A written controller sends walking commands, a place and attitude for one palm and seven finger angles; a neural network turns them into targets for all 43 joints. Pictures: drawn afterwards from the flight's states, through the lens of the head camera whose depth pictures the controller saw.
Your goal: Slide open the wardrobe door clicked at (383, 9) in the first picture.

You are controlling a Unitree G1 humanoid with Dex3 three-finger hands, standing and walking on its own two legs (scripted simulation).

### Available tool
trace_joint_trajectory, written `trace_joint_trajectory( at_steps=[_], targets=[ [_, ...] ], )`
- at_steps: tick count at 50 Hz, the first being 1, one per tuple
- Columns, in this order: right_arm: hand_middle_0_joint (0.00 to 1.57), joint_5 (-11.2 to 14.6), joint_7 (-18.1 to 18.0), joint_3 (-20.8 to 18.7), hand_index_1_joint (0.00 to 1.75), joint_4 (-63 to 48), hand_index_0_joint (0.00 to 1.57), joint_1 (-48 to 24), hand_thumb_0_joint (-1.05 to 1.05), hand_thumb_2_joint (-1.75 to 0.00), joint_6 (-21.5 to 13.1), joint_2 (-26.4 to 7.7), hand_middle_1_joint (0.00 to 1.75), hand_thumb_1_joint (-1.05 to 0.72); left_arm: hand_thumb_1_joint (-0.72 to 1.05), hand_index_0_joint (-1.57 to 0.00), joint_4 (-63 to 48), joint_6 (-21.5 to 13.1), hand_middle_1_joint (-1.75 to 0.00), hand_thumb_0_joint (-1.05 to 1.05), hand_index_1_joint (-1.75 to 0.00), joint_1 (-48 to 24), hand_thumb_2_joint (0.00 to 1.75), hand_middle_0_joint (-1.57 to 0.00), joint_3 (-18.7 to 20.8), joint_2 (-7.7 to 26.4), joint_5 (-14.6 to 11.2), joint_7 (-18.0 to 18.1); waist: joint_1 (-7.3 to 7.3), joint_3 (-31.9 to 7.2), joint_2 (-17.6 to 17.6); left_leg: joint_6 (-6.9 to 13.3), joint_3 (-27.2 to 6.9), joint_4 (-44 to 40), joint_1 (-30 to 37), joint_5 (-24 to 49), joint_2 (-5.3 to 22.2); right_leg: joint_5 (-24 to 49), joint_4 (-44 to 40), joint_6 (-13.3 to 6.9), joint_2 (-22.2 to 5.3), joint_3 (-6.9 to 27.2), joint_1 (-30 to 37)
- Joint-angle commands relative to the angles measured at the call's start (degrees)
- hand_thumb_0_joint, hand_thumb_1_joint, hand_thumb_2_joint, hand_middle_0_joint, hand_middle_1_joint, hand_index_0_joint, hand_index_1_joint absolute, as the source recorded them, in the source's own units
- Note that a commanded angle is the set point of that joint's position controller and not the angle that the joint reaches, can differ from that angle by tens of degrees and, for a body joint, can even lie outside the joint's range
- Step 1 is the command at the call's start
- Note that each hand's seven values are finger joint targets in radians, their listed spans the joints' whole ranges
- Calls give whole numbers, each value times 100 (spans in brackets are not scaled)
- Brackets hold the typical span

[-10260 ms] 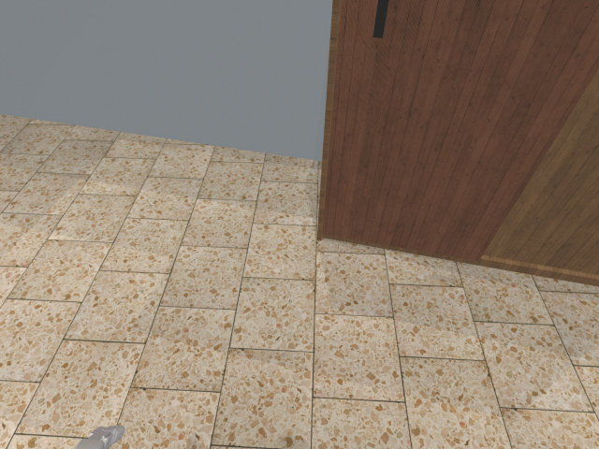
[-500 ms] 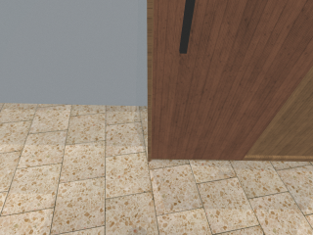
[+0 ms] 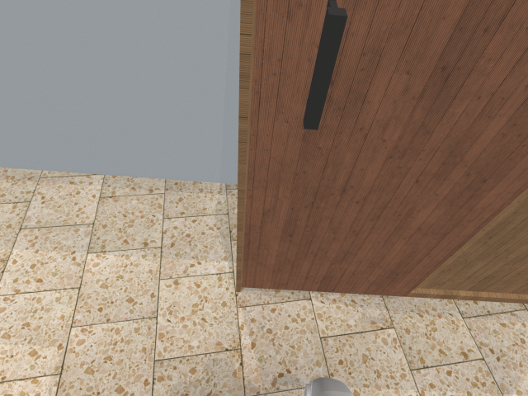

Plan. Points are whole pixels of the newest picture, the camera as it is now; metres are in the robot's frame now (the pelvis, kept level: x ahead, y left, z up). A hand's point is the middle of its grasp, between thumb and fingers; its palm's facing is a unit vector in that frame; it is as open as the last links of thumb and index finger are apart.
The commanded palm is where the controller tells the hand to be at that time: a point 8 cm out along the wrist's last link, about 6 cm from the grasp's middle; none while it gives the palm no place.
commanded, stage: shuffle to correct the standing spot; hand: left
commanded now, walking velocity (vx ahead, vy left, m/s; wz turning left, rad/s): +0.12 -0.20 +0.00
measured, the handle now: (320, 69) +0.55 -0.02 +0.22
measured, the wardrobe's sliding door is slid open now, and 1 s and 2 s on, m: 0.00 0.00 0.00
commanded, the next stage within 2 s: come to a stop and stand still in 0.48 s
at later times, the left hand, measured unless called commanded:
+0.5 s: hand out of the picture +0.14 +0.06 -0.19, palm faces +0.10 -0.98 -0.16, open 7.2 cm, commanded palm none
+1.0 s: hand out of the picture +0.15 -0.01 -0.18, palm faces +0.08 -0.97 -0.23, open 7.3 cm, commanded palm none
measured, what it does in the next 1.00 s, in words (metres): steps to the right: right foot, then left foot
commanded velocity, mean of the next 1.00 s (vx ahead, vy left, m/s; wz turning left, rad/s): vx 0.00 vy -0.04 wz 0.00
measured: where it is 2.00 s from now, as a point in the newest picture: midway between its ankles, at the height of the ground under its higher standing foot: outside the picture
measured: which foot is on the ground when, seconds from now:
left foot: down 0.00-0.22, up 0.24-0.52, down 0.54-0.92, up 0.94-1.00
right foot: up 0.00-0.20, down 0.22-0.54, up 0.56-0.88, down 0.90-1.00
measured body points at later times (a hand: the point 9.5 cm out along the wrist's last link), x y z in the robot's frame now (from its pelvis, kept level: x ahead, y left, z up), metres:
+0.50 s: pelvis +0.12 -0.12 -0.01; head +0.16 -0.09 +0.44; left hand +0.14 +0.11 -0.18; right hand +0.19 -0.36 -0.15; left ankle +0.11 -0.05 -0.72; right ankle +0.14 -0.21 -0.74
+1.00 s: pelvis +0.13 -0.19 -0.01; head +0.17 -0.21 +0.44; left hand +0.14 +0.04 -0.16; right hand +0.17 -0.43 -0.17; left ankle +0.11 -0.07 -0.72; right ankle +0.15 -0.35 -0.74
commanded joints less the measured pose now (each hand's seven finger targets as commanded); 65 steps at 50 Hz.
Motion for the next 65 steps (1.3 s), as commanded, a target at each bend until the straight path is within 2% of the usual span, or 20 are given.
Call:
trace_joint_trajectory(
  at_steps=[1, 6, 8, 9, 11, 17, 22, 25, 27, 28, 34, 42, 44, 46, 47, 50, 56, 60, 62, 65],
  targets=[
    [20, -21, 19, -225, 30, -122, 20, 571, 0, -90, -35, -948, 30, -90, 90, -20, -98, 73, -30, 0, -30, 372, 90, -20, -48, -65, -42, -81, -116, 258, 1106, 570, -492, -1250, -119, 2184, 1155, 342, -1316, 213, -207, -280, 10],
    [20, -66, 52, -372, 30, -168, 20, 616, 0, -90, 94, -1194, 30, -90, 90, -20, -351, -22, -30, 0, -30, -324, 90, -20, -1, 202, -62, -121, -310, 170, 1344, 411, -695, -952, -80, 1648, 1287, 244, -3202, 198, -10, -645, 887],
    [20, -63, 62, -396, 30, -205, 20, 500, 0, -90, 138, -1245, 30, -90, 90, -20, -248, -84, -30, 0, -30, 116, 90, -20, 61, 395, -65, -122, -47, -104, 1101, 211, -688, -362, -329, 1340, 1170, 574, -3925, 145, 151, -722, 1847],
    [20, -37, 88, -390, 30, -199, 20, 529, 0, -90, 148, -1154, 30, -90, 90, -20, -85, -137, -30, 0, -30, 645, 90, -20, 131, 680, -58, -104, 202, -438, 501, 10, -438, 433, -569, 927, 859, 763, -4325, 129, 100, -600, 2671],
    [20, 76, 100, -209, 30, -386, 20, 784, 0, -90, 213, -434, 30, -90, 90, -20, 54, -142, -30, 0, -30, 1096, 90, -20, 290, 1605, -42, 16, 343, -1299, -2387, -214, -141, 3343, -1908, -2256, -264, 2264, -4939, -490, -1740, 1266, 3837],
    [20, 31, 109, -185, 30, -268, 20, 439, 0, -90, 368, -375, 30, -90, 90, -20, -275, -139, -30, 0, -30, -216, 90, -20, 15, 625, -38, 227, -160, -560, -734, -229, -468, 3652, -1500, -1101, 199, 2464, -5057, -932, -1100, -5, 2213],
    [20, 29, 39, -104, 30, -339, 20, 333, 0, -90, 386, -245, 30, -90, 90, -20, -312, -22, -30, 0, -30, -121, 90, -20, -13, 670, -2, 223, -150, -450, -498, -222, -98, 1798, -876, -1069, 10, 2506, -5014, -1199, -989, 139, 2047],
    [20, 36, -42, -94, 30, -186, 20, 818, 0, -90, 315, -423, 30, -90, 90, -20, -327, 70, -30, 0, -30, -176, 90, -20, -4, 628, -125, 161, -426, -644, -89, -197, -72, -176, 426, 454, 104, 2145, -4317, -813, -662, -125, 1700],
    [20, -21, -135, -299, 30, -201, 20, 1075, 0, -90, 256, -1324, 30, -90, 90, -20, -473, 83, -30, 0, -30, 88, 90, -20, -94, 175, -177, 90, -517, -593, 2157, 792, -2762, -1055, 1449, 2940, 2468, -1358, -2228, 2, 248, -623, -71],
    [20, -44, -163, -331, 30, -245, 20, 1008, 0, -90, 312, -1474, 30, -90, 90, -20, -539, 147, -30, 0, -30, -186, 90, -20, 4, 582, -80, 94, -632, -363, 1498, 1332, -2787, -989, 985, 3659, 2920, -1889, -914, 37, 275, 19, -167],
    [20, 17, -149, -148, 30, -564, 20, -192, 0, -90, 192, -864, 30, -90, 90, -20, -178, 270, -30, 0, -30, 180, 90, -20, 77, 323, -82, 84, -31, -23, 1227, 635, -345, -878, 208, 3900, 1311, -503, -392, 327, 189, 145, 295],
    [20, -3, 44, -338, 30, -533, 20, 75, 0, -90, 334, -1018, 30, -90, 90, -20, -267, 20, -30, 0, -30, 78, 90, -20, -29, 188, -81, 166, -100, -373, 1340, 469, -458, -231, 488, 2681, 1006, -178, -3867, 318, 211, -579, 1532],
    [20, 77, 114, -320, 30, -567, 20, 146, 0, -90, 322, -760, 30, -90, 90, -20, -104, -111, -30, 0, -30, 504, 90, -20, 3, 559, -45, 204, 65, -801, 317, -19, -213, 546, 158, 1027, 518, 1633, -4894, 295, -299, -100, 2389],
    [20, 130, 142, -204, 30, -788, 20, 161, 0, -90, 433, -371, 30, -90, 90, -20, -168, -140, -30, 0, -30, 377, 90, -20, 56, 1189, -49, 233, 46, -822, -1325, -306, -328, 1558, -799, -1715, -134, 3721, -4999, -536, -1916, 1328, 2555],
    [20, 113, 147, -224, 30, -816, 20, 147, 0, -90, 475, -365, 30, -90, 90, -20, -226, -102, -30, 0, -30, 332, 90, -20, 56, 1167, -32, 239, 40, -687, -678, -252, -525, 1870, -821, -1701, -141, 3818, -4934, -720, -1975, 996, 2394],
    [20, 76, 158, -225, 30, -714, 20, -77, 0, -90, 557, -530, 30, -90, 90, -20, -127, -116, -30, 0, -30, 112, 90, -20, 64, 945, -54, 304, 88, -339, -1722, -337, -762, 2892, -1421, -1255, -114, 3626, -4893, -793, -1655, 953, 2387],
    [20, 89, 280, -180, 30, -712, 20, -71, 0, -90, 517, -434, 30, -90, 90, -20, -318, -15, -30, 0, -30, -77, 90, -20, 198, 1123, 8, 305, 153, -124, -1284, -362, -510, 1859, -921, -950, -254, 755, -5282, -724, -1484, 790, 1746],
    [20, 94, 219, -133, 30, -414, 20, 678, 0, -90, 354, -402, 30, -90, 90, -20, -319, 79, -30, 0, -30, -279, 90, -20, 153, 939, -96, 256, -190, -268, -449, -319, -325, -474, 748, 131, -348, -539, -4614, -262, -849, 333, 966],
    [20, 14, 139, -277, 30, -527, 20, 751, 0, -90, 297, -1077, 30, -90, 90, -20, -482, 129, -30, 0, -30, -230, 90, -20, 9, 239, -147, 210, -217, -89, 2105, 195, -2307, -1739, 244, -602, 1266, -1368, -3120, 218, 36, -485, 574],
    [20, -40, 58, -143, 30, -552, 20, 128, 0, -90, 235, -803, 30, -90, 90, -20, -220, 135, -30, 0, -30, -390, 90, -20, -29, 241, -60, 161, -89, 496, 1358, 512, -2201, -2271, -759, -1331, 1165, -832, -2018, 123, -60, 30, 896]
  ],
)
